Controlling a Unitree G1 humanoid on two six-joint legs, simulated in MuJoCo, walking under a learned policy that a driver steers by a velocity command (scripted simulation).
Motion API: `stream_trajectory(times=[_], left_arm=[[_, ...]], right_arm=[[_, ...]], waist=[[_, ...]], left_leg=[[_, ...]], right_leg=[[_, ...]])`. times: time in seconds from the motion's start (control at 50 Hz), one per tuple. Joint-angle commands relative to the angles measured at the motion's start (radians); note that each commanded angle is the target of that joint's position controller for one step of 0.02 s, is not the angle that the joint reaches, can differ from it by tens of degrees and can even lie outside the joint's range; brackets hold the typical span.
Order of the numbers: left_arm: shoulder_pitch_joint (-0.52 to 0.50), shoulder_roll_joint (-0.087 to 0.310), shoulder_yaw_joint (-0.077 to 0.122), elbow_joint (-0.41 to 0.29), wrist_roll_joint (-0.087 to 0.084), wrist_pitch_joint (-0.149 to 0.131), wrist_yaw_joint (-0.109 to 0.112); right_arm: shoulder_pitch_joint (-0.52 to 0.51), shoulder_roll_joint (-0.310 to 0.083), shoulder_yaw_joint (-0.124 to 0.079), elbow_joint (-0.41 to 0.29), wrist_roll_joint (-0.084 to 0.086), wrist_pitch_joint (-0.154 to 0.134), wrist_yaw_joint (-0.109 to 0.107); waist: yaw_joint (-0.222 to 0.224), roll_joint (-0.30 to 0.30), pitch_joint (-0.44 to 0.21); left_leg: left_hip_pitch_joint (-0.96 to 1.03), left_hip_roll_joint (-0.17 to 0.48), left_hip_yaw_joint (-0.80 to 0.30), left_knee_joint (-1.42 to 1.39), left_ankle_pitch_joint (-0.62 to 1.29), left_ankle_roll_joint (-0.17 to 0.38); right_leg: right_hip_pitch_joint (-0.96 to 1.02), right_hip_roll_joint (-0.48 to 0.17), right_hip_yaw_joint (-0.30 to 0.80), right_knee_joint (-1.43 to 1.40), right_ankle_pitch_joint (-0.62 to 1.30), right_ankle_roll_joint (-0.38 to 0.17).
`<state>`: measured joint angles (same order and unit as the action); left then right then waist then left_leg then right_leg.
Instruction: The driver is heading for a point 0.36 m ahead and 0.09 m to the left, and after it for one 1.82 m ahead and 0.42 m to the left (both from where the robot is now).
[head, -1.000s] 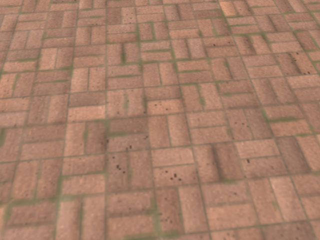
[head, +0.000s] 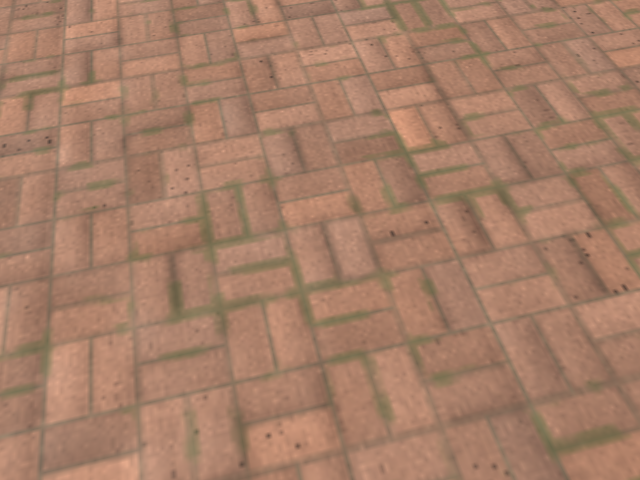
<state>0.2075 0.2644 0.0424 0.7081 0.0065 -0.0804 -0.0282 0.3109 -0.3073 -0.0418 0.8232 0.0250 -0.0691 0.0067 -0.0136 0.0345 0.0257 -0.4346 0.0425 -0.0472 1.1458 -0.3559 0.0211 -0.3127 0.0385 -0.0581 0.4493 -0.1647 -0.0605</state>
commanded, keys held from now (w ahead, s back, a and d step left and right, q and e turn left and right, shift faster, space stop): w+q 0.26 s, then q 0.24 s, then no key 0.50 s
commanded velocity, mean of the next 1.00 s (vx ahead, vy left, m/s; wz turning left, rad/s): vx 0.24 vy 0.00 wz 0.33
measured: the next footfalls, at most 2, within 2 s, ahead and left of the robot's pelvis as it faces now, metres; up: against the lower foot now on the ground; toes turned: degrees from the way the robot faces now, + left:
left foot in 0.38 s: +0.36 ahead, +0.17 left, +0.00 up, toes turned +15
right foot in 0.84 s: +0.46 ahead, -0.05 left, +0.00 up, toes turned +22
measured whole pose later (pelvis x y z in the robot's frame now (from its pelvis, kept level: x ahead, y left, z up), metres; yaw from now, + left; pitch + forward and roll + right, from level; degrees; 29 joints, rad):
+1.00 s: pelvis +0.36 +0.05 +0.00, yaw +21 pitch +0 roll +0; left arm 0.19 0.23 0.03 0.78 0.02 -0.03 0.01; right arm 0.18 -0.24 -0.02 0.76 -0.02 0.02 0.00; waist 0.00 0.02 0.01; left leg -0.27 -0.07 -0.09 0.54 -0.27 0.02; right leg -0.29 -0.02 0.03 0.55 -0.26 0.02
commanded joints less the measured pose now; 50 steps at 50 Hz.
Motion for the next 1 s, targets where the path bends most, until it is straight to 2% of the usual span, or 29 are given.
stream_trajectory(times=[0.02, 0.1, 0.18, 0.26, 0.3, 0.32, 0.34, 0.36, 0.38, 0.4, 0.42, 0.44, 0.46, 0.48, 0.5, 0.52, 0.56, 0.6, 0.66, 0.72, 0.78, 0.82, 0.84, 0.86, 0.88, 0.9, 0.92, 0.94, 1.0], left_arm=[[0.025, 0.098, 0.032, -0.027, 0.004, -0.031, 0.002], [0.045, 0.128, 0.045, 0.019, 0.011, -0.04, 0.014], [0.054, 0.147, 0.047, 0.044, 0.005, -0.032, 0.027], [0.124, 0.172, 0.057, 0.089, -0.009, -0.008, 0.034], [0.109, 0.184, 0.06, 0.094, -0.015, 0.016, 0.043], [0.098, 0.197, 0.063, 0.09, -0.018, 0.027, 0.051], [0.087, 0.21, 0.067, 0.083, -0.021, 0.036, 0.06], [0.07, 0.217, 0.069, 0.075, -0.022, 0.046, 0.069], [0.051, 0.208, 0.064, 0.064, -0.027, 0.047, 0.074], [0.095, 0.149, 0.042, 0.04, 0.006, 0.035, 0.07], [0.216, 0.057, 0.004, 0.006, 0.024, 0.012, 0.045], [0.141, 0.168, 0.027, 0.022, 0.001, -0.006, 0.03], [0.041, 0.173, 0.029, -0.015, -0.03, -0.007, 0.03], [0.016, 0.156, 0.028, -0.014, -0.019, 0.0, 0.043], [0.011, 0.166, 0.034, -0.012, -0.003, 0.015, 0.057], [0.034, 0.168, 0.038, -0.008, -0.003, 0.033, 0.058], [0.087, 0.139, 0.033, 0.01, 0.001, 0.053, 0.064], [0.082, 0.119, 0.028, 0.011, 0.005, 0.059, 0.073], [0.038, 0.109, 0.024, 0.004, 0.003, 0.069, 0.075], [-0.023, 0.11, 0.024, -0.009, -0.005, 0.076, 0.071], [-0.046, 0.109, 0.026, -0.015, -0.004, 0.069, 0.063], [-0.01, 0.088, 0.022, -0.003, 0.005, 0.055, 0.053], [-0.004, 0.115, 0.024, -0.006, 0.019, 0.048, 0.051], [-0.016, 0.199, 0.039, -0.02, 0.026, 0.049, 0.057], [-0.054, 0.158, 0.031, -0.003, 0.026, 0.053, 0.055], [-0.084, 0.098, 0.018, -0.011, 0.018, 0.051, 0.048], [-0.082, 0.09, 0.016, -0.007, 0.015, 0.049, 0.043], [-0.076, 0.104, 0.018, -0.008, 0.014, 0.045, 0.04], [-0.038, 0.106, 0.018, 0.011, 0.008, 0.035, 0.044]], right_arm=[[0.029, -0.064, -0.024, -0.053, 0.003, 0.01, -0.005], [-0.049, -0.046, -0.026, -0.081, -0.004, 0.024, -0.009], [-0.159, -0.022, -0.017, -0.112, -0.007, 0.014, 0.013], [-0.28, -0.007, -0.009, -0.175, -0.005, 0.013, 0.036], [-0.3, -0.015, -0.014, -0.206, -0.013, 0.012, 0.05], [-0.278, -0.029, -0.023, -0.213, -0.017, 0.011, 0.057], [-0.225, -0.049, -0.034, -0.209, -0.019, 0.011, 0.062], [-0.117, -0.082, -0.053, -0.185, -0.018, 0.011, 0.062], [0.019, -0.134, -0.081, -0.154, -0.019, 0.01, 0.049], [0.094, -0.226, -0.104, -0.145, -0.021, 0.02, 0.022], [0.02, -0.293, -0.103, -0.198, -0.037, 0.019, 0.015], [0.035, -0.218, -0.09, -0.22, -0.034, 0.028, 0.018], [-0.025, -0.173, -0.077, -0.228, -0.028, 0.028, 0.018], [-0.077, -0.143, -0.071, -0.223, -0.012, 0.032, 0.016], [-0.115, -0.115, -0.062, -0.23, -0.007, 0.037, 0.008], [-0.139, -0.112, -0.059, -0.238, -0.02, 0.041, 0.005], [-0.162, -0.12, -0.061, -0.236, -0.037, 0.039, 0.004], [-0.156, -0.125, -0.06, -0.221, -0.036, 0.036, -0.003], [-0.167, -0.119, -0.054, -0.207, -0.032, 0.05, -0.016], [-0.174, -0.109, -0.045, -0.194, -0.04, 0.063, -0.019], [-0.166, -0.088, -0.033, -0.171, -0.041, 0.069, -0.012], [-0.17, -0.052, -0.015, -0.156, -0.031, 0.07, -0.009], [-0.123, -0.024, -0.004, -0.143, -0.038, 0.064, -0.009], [-0.047, -0.021, -0.006, -0.134, -0.056, 0.055, -0.007], [-0.031, -0.012, -0.006, -0.131, -0.049, 0.054, -0.009], [-0.076, -0.042, -0.009, -0.128, -0.054, 0.059, -0.011], [-0.124, -0.053, -0.015, -0.131, -0.051, 0.068, -0.013], [-0.142, -0.056, -0.018, -0.127, -0.047, 0.08, -0.016], [-0.143, -0.044, -0.018, -0.12, -0.042, 0.089, -0.017]], waist=[[0.004, -0.121, -0.053], [0.011, -0.087, -0.001], [0.051, -0.079, 0.027], [0.098, -0.062, 0.067], [0.084, -0.074, 0.072], [0.064, -0.097, 0.042], [0.034, -0.124, -0.005], [-0.021, -0.131, -0.067], [-0.098, -0.098, -0.137], [-0.101, 0.076, -0.237], [0.012, 0.259, -0.42], [-0.082, 0.064, -0.523], [-0.071, 0.032, -0.383], [-0.031, -0.055, -0.237], [-0.005, -0.04, -0.179], [0.027, -0.008, -0.151], [0.055, 0.022, -0.153], [0.053, 0.035, -0.175], [0.036, 0.054, -0.195], [0.009, 0.079, -0.157], [-0.003, 0.095, -0.121], [0.037, 0.071, -0.111], [0.024, 0.027, -0.115], [-0.042, -0.129, -0.124], [-0.071, -0.241, -0.13], [-0.047, -0.208, -0.11], [-0.022, -0.184, -0.089], [-0.006, -0.159, -0.068], [0.01, -0.111, -0.06]], left_leg=[[-0.173, 0.083, -0.061, -0.006, 0.087, -0.015], [-0.263, 0.077, -0.09, -0.139, 0.253, -0.038], [-0.225, 0.062, -0.022, -0.371, 0.447, -0.028], [-0.273, 0.052, 0.026, -0.494, 0.425, 0.0], [-0.259, 0.023, 0.071, -0.538, 0.348, 0.019], [-0.207, -0.008, 0.102, -0.544, 0.303, 0.033], [-0.129, -0.047, 0.132, -0.541, 0.262, 0.049], [-0.001, -0.086, 0.146, -0.563, 0.257, 0.07], [0.206, -0.109, 0.124, -0.656, 0.38, 0.105], [0.501, 0.067, -0.114, -0.63, 0.758, 0.176], [0.826, 0.356, -0.624, -0.638, 1.007, 0.437], [0.792, 0.325, -0.578, -0.685, 0.917, 0.418], [0.673, 0.271, -0.435, -0.7, 0.84, 0.364], [0.502, 0.211, -0.342, -0.733, 0.77, 0.307], [0.377, 0.182, -0.302, -0.762, 0.718, 0.283], [0.265, 0.162, -0.274, -0.794, 0.702, 0.277], [0.159, 0.14, -0.219, -0.812, 0.77, 0.28], [0.151, 0.129, -0.181, -0.802, 0.824, 0.272], [0.153, 0.108, -0.162, -0.802, 0.661, 0.238], [0.127, 0.104, -0.185, -0.822, 0.411, 0.22], [0.137, 0.116, -0.229, -0.787, 0.321, 0.211], [0.124, 0.085, -0.225, -0.727, 0.304, 0.16], [0.102, 0.044, -0.214, -0.693, 0.244, 0.104], [0.061, -0.05, -0.133, -0.602, 0.081, 0.051], [0.112, -0.08, -0.058, -0.613, 0.004, 0.011], [0.177, -0.06, -0.058, -0.641, 0.059, -0.007], [0.183, -0.062, -0.061, -0.651, 0.113, -0.005], [0.172, -0.059, -0.076, -0.655, 0.147, 0.004], [0.175, -0.045, -0.099, -0.671, 0.213, 0.022]], right_leg=[[0.174, -0.281, 0.262, -0.283, 0.121, -0.166], [0.177, -0.277, 0.121, -0.325, 0.24, -0.155], [0.199, -0.246, -0.011, -0.341, 0.261, -0.113], [0.336, -0.293, -0.055, -0.309, 0.299, -0.103], [0.387, -0.301, -0.088, -0.22, 0.525, -0.081], [0.403, -0.299, -0.102, -0.149, 0.702, -0.065], [0.411, -0.292, -0.111, -0.058, 0.858, -0.047], [0.39, -0.274, -0.121, 0.086, 0.927, -0.026], [0.299, -0.228, -0.14, 0.293, 0.835, 0.016], [0.041, -0.148, -0.14, 0.613, 0.299, 0.077], [-0.321, 0.049, 0.0, 0.997, -0.532, 0.139], [-0.336, -0.009, 0.183, 1.034, -0.49, 0.118], [-0.376, -0.05, 0.169, 0.984, -0.415, 0.098], [-0.385, -0.087, 0.145, 0.888, -0.351, 0.102], [-0.348, -0.109, 0.143, 0.818, -0.309, 0.109], [-0.272, -0.117, 0.139, 0.786, -0.283, 0.114], [-0.195, -0.103, 0.113, 0.718, -0.249, 0.134], [-0.186, -0.096, 0.108, 0.627, -0.201, 0.15], [-0.158, -0.104, 0.115, 0.501, -0.099, 0.156], [-0.109, -0.104, 0.118, 0.373, -0.059, 0.149], [-0.052, -0.091, 0.111, 0.24, -0.1, 0.13], [0.076, -0.075, 0.088, 0.008, 0.039, 0.097], [0.156, -0.137, 0.156, -0.048, 0.181, 0.072], [0.201, -0.26, 0.263, -0.028, 0.377, 0.011], [0.112, -0.29, 0.302, -0.045, 0.265, -0.066], [0.053, -0.245, 0.282, -0.063, 0.123, -0.054], [0.045, -0.191, 0.232, -0.052, 0.036, -0.011], [0.046, -0.159, 0.196, -0.039, 0.013, 0.017], [0.071, -0.13, 0.159, -0.006, 0.037, 0.038]])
